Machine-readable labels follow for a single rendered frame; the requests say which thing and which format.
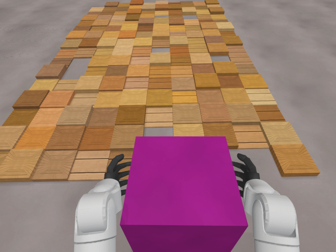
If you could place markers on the robot left forearm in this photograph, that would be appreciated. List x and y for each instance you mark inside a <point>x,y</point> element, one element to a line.
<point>96,218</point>

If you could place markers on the robot right forearm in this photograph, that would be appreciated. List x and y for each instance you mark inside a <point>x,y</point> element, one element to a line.
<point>275,227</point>

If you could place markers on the carton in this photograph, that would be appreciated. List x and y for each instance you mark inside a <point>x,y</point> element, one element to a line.
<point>182,196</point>

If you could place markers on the right robot hand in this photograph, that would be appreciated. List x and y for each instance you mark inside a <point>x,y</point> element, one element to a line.
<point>249,171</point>

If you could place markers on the left robot hand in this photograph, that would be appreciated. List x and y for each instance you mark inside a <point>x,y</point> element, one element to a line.
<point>113,169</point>

